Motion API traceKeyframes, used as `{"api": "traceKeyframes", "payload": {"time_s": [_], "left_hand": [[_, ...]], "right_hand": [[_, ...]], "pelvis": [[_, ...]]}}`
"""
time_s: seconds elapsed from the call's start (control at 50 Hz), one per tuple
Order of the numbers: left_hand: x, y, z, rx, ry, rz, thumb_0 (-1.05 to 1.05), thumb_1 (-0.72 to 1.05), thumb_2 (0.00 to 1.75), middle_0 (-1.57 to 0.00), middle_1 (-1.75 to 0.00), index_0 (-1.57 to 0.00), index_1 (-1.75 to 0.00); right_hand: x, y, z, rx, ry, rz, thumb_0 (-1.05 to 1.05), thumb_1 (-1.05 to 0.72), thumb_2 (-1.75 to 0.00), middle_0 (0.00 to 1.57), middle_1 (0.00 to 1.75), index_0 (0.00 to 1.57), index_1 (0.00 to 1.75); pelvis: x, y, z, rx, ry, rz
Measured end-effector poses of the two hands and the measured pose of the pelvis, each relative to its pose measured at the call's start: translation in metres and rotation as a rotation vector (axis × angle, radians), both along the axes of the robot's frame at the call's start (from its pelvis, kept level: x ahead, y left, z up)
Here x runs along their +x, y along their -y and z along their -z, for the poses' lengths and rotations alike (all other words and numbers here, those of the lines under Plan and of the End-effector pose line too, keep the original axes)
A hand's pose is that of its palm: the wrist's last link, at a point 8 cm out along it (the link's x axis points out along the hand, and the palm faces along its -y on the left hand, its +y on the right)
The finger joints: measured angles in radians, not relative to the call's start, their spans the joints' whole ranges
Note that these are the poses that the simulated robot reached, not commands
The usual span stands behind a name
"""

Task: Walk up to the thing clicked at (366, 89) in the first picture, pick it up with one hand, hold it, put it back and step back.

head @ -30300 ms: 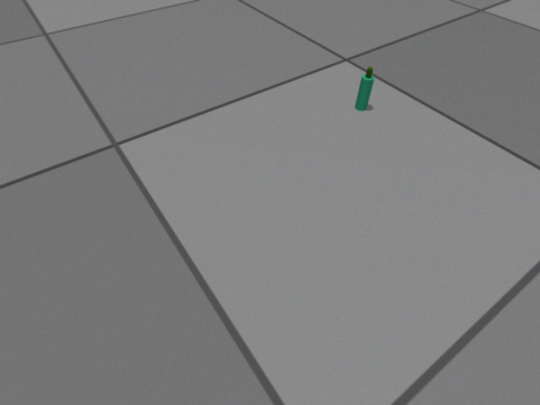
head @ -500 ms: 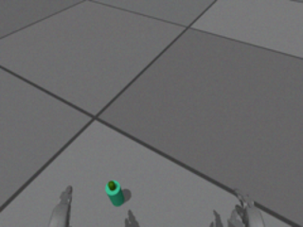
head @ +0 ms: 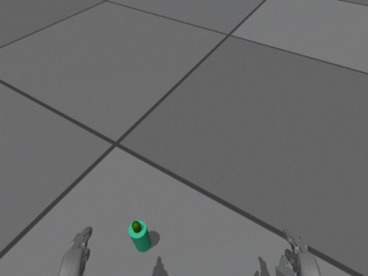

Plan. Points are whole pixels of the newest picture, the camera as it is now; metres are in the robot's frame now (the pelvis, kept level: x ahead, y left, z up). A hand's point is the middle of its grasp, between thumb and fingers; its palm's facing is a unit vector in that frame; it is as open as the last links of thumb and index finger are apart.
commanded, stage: stand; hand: left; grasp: from the side
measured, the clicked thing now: (139, 235) +0.40 +0.20 -0.58
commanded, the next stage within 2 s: none
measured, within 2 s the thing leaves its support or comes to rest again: neither
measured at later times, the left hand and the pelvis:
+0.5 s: hand out of the picture +0.07 +0.25 -0.11, palm faces -0.01 -0.94 -0.35, open 7.6 cm; pelvis -0.01 +0.01 +0.04, yaw +0 degrees
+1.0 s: hand out of the picture +0.04 +0.25 -0.10, palm faces -0.01 -0.94 -0.35, open 7.4 cm; pelvis -0.01 +0.00 +0.06, yaw +1 degrees
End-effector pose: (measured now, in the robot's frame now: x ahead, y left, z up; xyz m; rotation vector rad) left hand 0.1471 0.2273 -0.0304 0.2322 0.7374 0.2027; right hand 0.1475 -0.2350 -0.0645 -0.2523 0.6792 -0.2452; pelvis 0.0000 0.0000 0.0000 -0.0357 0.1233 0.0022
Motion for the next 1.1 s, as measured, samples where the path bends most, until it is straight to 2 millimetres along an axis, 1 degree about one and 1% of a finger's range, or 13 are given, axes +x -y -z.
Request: {"api": "traceKeyframes", "payload": {"time_s": [0.08, 0.1, 0.14, 0.18, 0.24, 0.3, 0.4, 0.46, 0.54, 0.7, 0.86, 1.1], "left_hand": [[-0.001, 0.000, 0.000, 0.001, -0.002, 0.001, -0.01, -0.13, 0.47, -0.17, -0.24, -0.17, -0.24], [0.000, -0.001, 0.002, 0.014, 0.002, 0.023, -0.01, -0.06, 0.53, -0.18, -0.25, -0.17, -0.25], [0.000, -0.007, 0.014, 0.041, -0.019, 0.077, -0.01, 0.07, 0.63, -0.19, -0.27, -0.18, -0.27], [-0.003, -0.016, 0.025, 0.050, -0.064, 0.099, -0.01, 0.22, 0.71, -0.19, -0.28, -0.19, -0.28], [-0.015, -0.031, 0.035, 0.051, -0.133, 0.092, -0.01, 0.44, 0.79, -0.20, -0.29, -0.20, -0.29], [-0.032, -0.044, 0.041, 0.056, -0.198, 0.064, 0.00, 0.62, 0.84, -0.20, -0.30, -0.20, -0.30], [-0.060, -0.059, 0.045, 0.065, -0.302, 0.021, 0.00, 0.79, 0.88, -0.20, -0.30, -0.20, -0.30], [-0.074, -0.064, 0.045, 0.062, -0.350, -0.002, 0.00, 0.84, 0.89, -0.20, -0.30, -0.20, -0.30], [-0.088, -0.066, 0.043, 0.053, -0.400, -0.024, 0.00, 0.88, 0.89, -0.20, -0.30, -0.20, -0.30], [-0.107, -0.065, 0.040, 0.040, -0.473, -0.044, 0.00, 0.90, 0.90, -0.20, -0.30, -0.20, -0.30], [-0.114, -0.065, 0.037, 0.042, -0.503, -0.056, 0.00, 0.90, 0.90, -0.20, -0.30, -0.20, -0.30], [-0.111, -0.064, 0.036, 0.040, -0.525, -0.060, 0.00, 0.90, 0.90, -0.20, -0.30, -0.20, -0.30]], "right_hand": [[-0.001, -0.001, 0.001, 0.003, -0.003, -0.002, 0.02, -0.90, -0.90, 0.20, 0.30, 0.21, 0.30], [-0.002, -0.001, 0.003, -0.011, -0.023, -0.029, 0.01, -0.90, -0.90, 0.20, 0.30, 0.21, 0.30], [-0.005, 0.002, 0.011, -0.032, -0.121, -0.105, 0.01, -0.90, -0.90, 0.20, 0.30, 0.21, 0.30], [-0.011, 0.008, 0.018, -0.035, -0.215, -0.139, 0.01, -0.90, -0.90, 0.20, 0.30, 0.21, 0.30], [-0.023, 0.020, 0.018, -0.022, -0.290, -0.125, 0.01, -0.90, -0.90, 0.20, 0.30, 0.21, 0.30], [-0.036, 0.032, 0.015, -0.021, -0.333, -0.089, 0.01, -0.90, -0.90, 0.20, 0.30, 0.21, 0.30], [-0.057, 0.045, 0.012, -0.026, -0.403, -0.042, 0.01, -0.90, -0.90, 0.20, 0.30, 0.21, 0.30], [-0.068, 0.046, 0.010, -0.021, -0.438, -0.026, 0.01, -0.90, -0.90, 0.20, 0.30, 0.21, 0.30], [-0.080, 0.043, 0.010, -0.004, -0.482, -0.016, 0.01, -0.90, -0.90, 0.20, 0.30, 0.21, 0.30], [-0.093, 0.035, 0.010, 0.033, -0.534, -0.007, 0.01, -0.90, -0.90, 0.20, 0.30, 0.21, 0.30], [-0.098, 0.039, 0.009, 0.038, -0.560, 0.004, 0.01, -0.90, -0.90, 0.20, 0.30, 0.21, 0.30], [-0.102, 0.051, 0.005, 0.022, -0.590, 0.021, 0.01, -0.90, -0.90, 0.20, 0.30, 0.21, 0.30]], "pelvis": [[0.000, 0.000, 0.000, 0.000, 0.000, 0.000], [-0.002, 0.000, -0.001, 0.003, 0.013, 0.000], [-0.004, 0.000, -0.004, 0.016, 0.045, 0.000], [-0.006, 0.001, -0.007, 0.026, 0.064, 0.000], [-0.007, 0.000, -0.013, 0.034, 0.088, 0.000], [-0.007, -0.001, -0.018, 0.036, 0.106, 0.002], [-0.005, -0.003, -0.027, 0.034, 0.131, 0.000], [-0.005, -0.005, -0.033, 0.034, 0.145, -0.001], [-0.006, -0.006, -0.040, 0.034, 0.160, -0.003], [-0.010, -0.006, -0.050, 0.037, 0.180, -0.007], [-0.011, -0.005, -0.055, 0.039, 0.188, -0.010], [-0.010, -0.001, -0.057, 0.037, 0.183, -0.010]]}}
